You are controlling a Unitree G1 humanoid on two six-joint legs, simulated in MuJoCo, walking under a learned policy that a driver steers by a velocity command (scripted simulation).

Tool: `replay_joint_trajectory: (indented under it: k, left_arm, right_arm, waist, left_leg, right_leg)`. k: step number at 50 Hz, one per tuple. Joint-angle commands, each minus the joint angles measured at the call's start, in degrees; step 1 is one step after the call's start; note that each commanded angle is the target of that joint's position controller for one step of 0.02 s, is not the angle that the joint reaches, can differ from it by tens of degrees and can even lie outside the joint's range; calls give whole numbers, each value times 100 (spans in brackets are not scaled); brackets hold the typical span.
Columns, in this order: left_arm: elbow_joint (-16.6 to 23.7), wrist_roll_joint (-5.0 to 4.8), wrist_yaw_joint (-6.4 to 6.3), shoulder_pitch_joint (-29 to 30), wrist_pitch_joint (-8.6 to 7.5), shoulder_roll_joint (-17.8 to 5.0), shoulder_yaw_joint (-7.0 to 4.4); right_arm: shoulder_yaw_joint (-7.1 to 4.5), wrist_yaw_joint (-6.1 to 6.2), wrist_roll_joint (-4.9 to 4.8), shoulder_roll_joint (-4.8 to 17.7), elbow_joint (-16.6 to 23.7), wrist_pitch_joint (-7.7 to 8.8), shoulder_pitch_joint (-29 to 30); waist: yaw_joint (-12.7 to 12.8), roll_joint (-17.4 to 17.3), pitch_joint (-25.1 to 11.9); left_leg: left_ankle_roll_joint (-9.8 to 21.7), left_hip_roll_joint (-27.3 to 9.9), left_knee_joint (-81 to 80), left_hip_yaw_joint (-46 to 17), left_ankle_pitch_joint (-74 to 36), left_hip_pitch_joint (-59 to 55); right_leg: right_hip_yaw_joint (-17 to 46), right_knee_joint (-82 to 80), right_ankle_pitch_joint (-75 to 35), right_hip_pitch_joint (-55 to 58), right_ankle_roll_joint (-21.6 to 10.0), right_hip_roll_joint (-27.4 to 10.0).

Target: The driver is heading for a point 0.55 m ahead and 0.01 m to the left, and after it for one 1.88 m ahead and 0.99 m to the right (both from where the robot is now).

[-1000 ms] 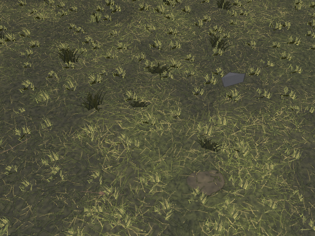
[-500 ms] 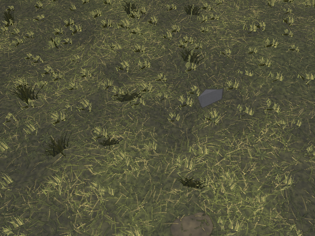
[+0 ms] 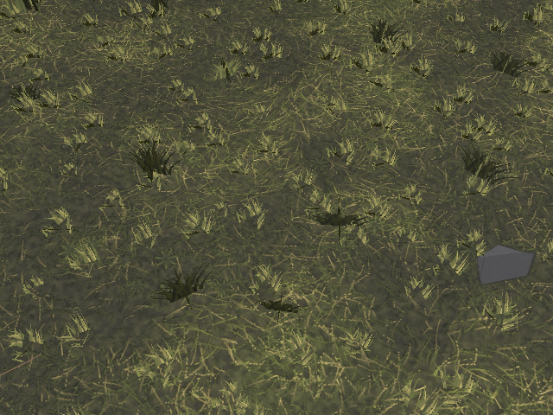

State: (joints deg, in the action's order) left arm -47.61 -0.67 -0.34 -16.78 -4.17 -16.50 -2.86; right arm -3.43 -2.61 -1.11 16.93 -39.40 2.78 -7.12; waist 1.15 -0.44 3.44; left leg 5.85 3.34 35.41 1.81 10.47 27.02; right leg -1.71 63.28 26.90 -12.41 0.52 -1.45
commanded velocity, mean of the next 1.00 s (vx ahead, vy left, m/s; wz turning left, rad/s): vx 0.38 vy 0.00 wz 0.16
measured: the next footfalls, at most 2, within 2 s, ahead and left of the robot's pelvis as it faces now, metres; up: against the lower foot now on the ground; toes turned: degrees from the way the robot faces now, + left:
right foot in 0.40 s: +0.42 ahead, -0.11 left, +0.00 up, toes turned +17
left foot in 0.82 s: +0.53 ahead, +0.15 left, +0.00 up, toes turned +9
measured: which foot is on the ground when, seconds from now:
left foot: down 0.00-0.40, up 0.42-0.80, down 0.82-1.00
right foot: up 0.00-0.38, down 0.40-0.82, up 0.84-1.00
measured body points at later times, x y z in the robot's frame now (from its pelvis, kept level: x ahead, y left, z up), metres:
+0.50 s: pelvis +0.29 -0.04 +0.01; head +0.31 -0.04 +0.46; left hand +0.38 +0.26 -0.07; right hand +0.43 -0.29 -0.11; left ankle +0.14 +0.06 -0.64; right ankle +0.38 -0.12 -0.72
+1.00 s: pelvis +0.45 +0.03 +0.02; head +0.47 +0.04 +0.47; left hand +0.49 +0.33 -0.10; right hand +0.65 -0.21 -0.07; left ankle +0.49 +0.15 -0.72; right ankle +0.44 -0.11 -0.65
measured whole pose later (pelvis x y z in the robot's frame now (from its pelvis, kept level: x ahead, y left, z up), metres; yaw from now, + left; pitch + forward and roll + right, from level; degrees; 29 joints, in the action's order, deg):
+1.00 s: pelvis +0.45 +0.03 +0.02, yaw +6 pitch +2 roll +0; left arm -45.9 -1.1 -1.4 -14.9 1.3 -18.6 -4.3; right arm -2.7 0.8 0.6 13.9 -39.1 1.8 -7.3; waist 1.4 1.6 1.1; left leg 1.4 -0.8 24.8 2.7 7.9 18.9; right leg 1.3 62.0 25.1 -28.8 2.9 -1.7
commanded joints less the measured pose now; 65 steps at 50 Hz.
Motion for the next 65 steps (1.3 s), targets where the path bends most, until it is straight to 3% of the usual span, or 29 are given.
replay_joint_trajectory:
  k: [1,2,5,11,16,19,20,21,22,23,25,28,31,36,39,40,41,42,43,44,46,47,49,54,59,62,63,64,65]
  left_arm:
    - [819,-57,57,580,-424,-737,-115]
    - [777,64,19,536,-379,-802,-170]
    - [769,158,12,312,-187,-633,-168]
    - [1090,121,45,1524,-180,-319,-28]
    - [1218,15,156,1802,-288,-645,-136]
    - [956,65,139,854,-369,-859,-276]
    - [878,176,105,135,-395,-1091,-342]
    - [666,238,107,-493,-325,-1626,-483]
    - [537,44,170,-671,-290,-1270,-433]
    - [624,14,163,-368,-276,-860,-315]
    - [646,112,155,128,-210,-594,-200]
    - [555,127,141,301,-226,-440,-110]
    - [408,62,107,318,-173,-731,-168]
    - [181,-74,2,-21,72,-993,-262]
    - [211,-128,-73,102,178,-983,-276]
    - [252,-127,-89,172,195,-901,-257]
    - [331,-57,-87,108,177,-654,-189]
    - [417,108,-61,-237,139,-249,-70]
    - [370,-13,-73,-826,177,-336,-52]
    - [263,-79,-91,-801,270,-784,-190]
    - [339,-99,-136,-269,473,-828,-272]
    - [412,-59,-152,-188,546,-811,-293]
    - [484,-32,-124,-151,552,-584,-259]
    - [701,4,31,325,418,-343,-185]
    - [757,-23,159,443,444,-508,-213]
    - [442,-26,144,-249,464,-555,-292]
    - [245,-70,91,-830,460,-822,-413]
    - [311,-55,14,-1222,427,-1647,-589]
    - [514,32,100,-1151,248,-1656,-525]
  right_arm:
    - [-266,88,14,863,148,71,-1031]
    - [-207,110,52,680,240,77,-741]
    - [-214,173,83,715,357,91,-566]
    - [-292,341,-3,943,191,21,-1014]
    - [-300,381,-47,901,58,-56,-1315]
    - [-232,375,18,655,82,-79,-1215]
    - [-99,348,80,325,131,-59,-1292]
    - [21,336,-38,-60,202,4,-2168]
    - [-22,351,-126,370,113,35,-2206]
    - [-128,355,-119,782,149,34,-1559]
    - [-132,354,50,731,355,51,-756]
    - [-96,295,76,419,365,59,-806]
    - [32,310,191,84,440,84,-603]
    - [3,282,120,236,512,56,70]
    - [-91,291,135,417,520,82,24]
    - [-138,307,172,508,457,106,-158]
    - [-213,364,255,781,465,119,-378]
    - [-276,443,349,1128,522,49,-698]
    - [-259,409,310,974,475,-77,-843]
    - [-210,374,196,717,476,-133,-766]
    - [-135,343,111,480,417,-135,-352]
    - [-147,338,119,527,377,-115,-129]
    - [-184,364,186,584,291,-20,2]
    - [-309,376,113,773,86,148,-36]
    - [-417,251,-35,1010,-88,94,-101]
    - [-354,237,-57,784,-164,-4,-11]
    - [-243,218,45,425,-163,-22,-21]
    - [-115,191,215,45,144,21,142]
    - [-163,199,91,321,318,165,466]
  waist:
    - [-470,43,-927]
    - [-263,-8,-694]
    - [7,-197,-571]
    - [-421,-394,-350]
    - [-440,-559,-361]
    - [55,-676,-708]
    - [353,-237,-1401]
    - [97,1460,-2119]
    - [230,1651,-1972]
    - [386,969,-1158]
    - [273,434,-409]
    - [-59,680,-303]
    - [-136,595,-503]
    - [78,666,-676]
    - [-120,683,-684]
    - [-242,611,-737]
    - [-283,284,-1035]
    - [-224,-891,-1584]
    - [-178,-1645,-2185]
    - [-225,-1016,-1915]
    - [-188,-729,-1075]
    - [-96,-908,-797]
    - [-22,-1000,-532]
    - [-94,-647,-631]
    - [-78,-626,-533]
    - [269,-278,-489]
    - [434,398,-506]
    - [433,2066,-368]
    - [551,1631,-359]
  left_leg:
    - [1210,-1688,-1863,-2964,-198,-3211]
    - [1115,-1497,-1975,-2538,-771,-2550]
    - [1176,-1252,-2247,-2087,-1599,-1616]
    - [714,-757,-2160,-1535,-991,-1059]
    - [537,-1089,-1572,-2353,-372,-1723]
    - [269,-907,-667,-2352,-873,-1824]
    - [73,-592,679,-1955,-476,-1382]
    - [-385,284,2648,-1164,1527,565]
    - [-466,57,3583,-1225,2298,1570]
    - [-460,-180,3859,-1302,1794,1826]
    - [-462,-509,3462,-1006,1125,1648]
    - [-548,-716,2639,-721,949,951]
    - [-770,-618,1393,-416,714,401]
    - [-828,-221,-24,-401,-679,-358]
    - [-650,-189,-832,-536,-979,-908]
    - [-523,-276,-1223,-523,-1446,-1399]
    - [-266,-871,-1256,-900,-2540,-2193]
    - [322,-2201,-818,-1872,-4891,-3494]
    - [1096,-3056,-928,-2837,-4571,-3771]
    - [1019,-2729,-1273,-2804,-2590,-3402]
    - [607,-2142,-1911,-2205,704,-2514]
    - [536,-2036,-2201,-2053,1286,-2004]
    - [508,-1851,-2603,-1536,1318,-1429]
    - [535,-1957,-2757,-763,825,-1507]
    - [417,-2126,-2626,-406,1205,-1477]
    - [62,-1823,-1683,134,1903,-848]
    - [-209,-1402,-331,611,1818,-331]
    - [-759,-555,2166,977,2278,1546]
    - [-653,-261,2985,-199,2347,2645]
  right_leg:
    - [691,815,-449,-3157,-140,-297]
    - [675,376,-683,-2752,-88,-452]
    - [562,-211,-1005,-2195,181,-469]
    - [419,-2684,-3039,-1693,419,-28]
    - [714,-3482,-2812,-1387,226,100]
    - [524,-3818,-2463,-160,-162,50]
    - [1214,-3736,-2186,1102,-512,-701]
    - [3684,-4086,-1137,3054,-1515,-1929]
    - [4954,-4642,472,3132,-1712,-2228]
    - [4228,-4770,638,2476,-1454,-1946]
    - [2874,-4877,-693,1284,-1244,-1449]
    - [1946,-5008,-3090,576,-1238,-1081]
    - [1295,-4843,-5385,325,-1368,-965]
    - [1161,-4535,-4993,302,-1102,-764]
    - [1570,-4076,-4042,278,-875,-736]
    - [1589,-3781,-3661,105,-713,-572]
    - [1454,-3139,-2930,-270,-468,-235]
    - [998,-1714,-192,-1374,-129,339]
    - [686,-534,1631,-1987,76,500]
    - [775,81,1248,-2265,174,190]
    - [595,303,361,-2654,246,-150]
    - [553,243,59,-2547,277,-238]
    - [374,97,-437,-2247,276,-268]
    - [271,-1307,-1088,-1775,67,-457]
    - [-67,-2344,-1071,-1041,-195,-349]
    - [-416,-3064,-1045,177,-481,-13]
    - [145,-3570,-605,854,-738,-154]
    - [2834,-4545,279,1659,-1551,-1481]
    - [4487,-5356,1371,1718,-2125,-1924]
Velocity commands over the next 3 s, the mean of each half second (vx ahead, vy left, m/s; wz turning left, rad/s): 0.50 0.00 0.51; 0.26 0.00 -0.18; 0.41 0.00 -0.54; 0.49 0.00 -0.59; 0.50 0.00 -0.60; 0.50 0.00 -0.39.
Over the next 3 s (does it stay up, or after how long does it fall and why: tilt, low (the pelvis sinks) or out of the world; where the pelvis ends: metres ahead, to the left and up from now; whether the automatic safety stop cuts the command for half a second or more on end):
stays up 1.31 -0.46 0.03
